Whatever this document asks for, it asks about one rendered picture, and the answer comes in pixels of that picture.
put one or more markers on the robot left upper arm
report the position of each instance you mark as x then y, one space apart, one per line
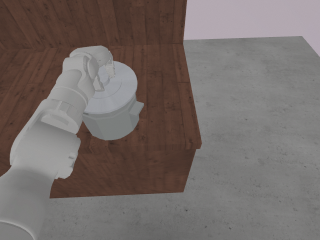
46 153

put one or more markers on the lid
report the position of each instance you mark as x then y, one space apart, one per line
120 90

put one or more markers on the pot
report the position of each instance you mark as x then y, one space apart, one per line
116 124

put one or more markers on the robot left hand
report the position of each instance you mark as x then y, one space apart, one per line
104 58

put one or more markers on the table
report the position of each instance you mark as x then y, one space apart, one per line
146 35

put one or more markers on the robot left forearm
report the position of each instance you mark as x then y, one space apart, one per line
67 100

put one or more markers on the knob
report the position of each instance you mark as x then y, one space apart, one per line
104 78

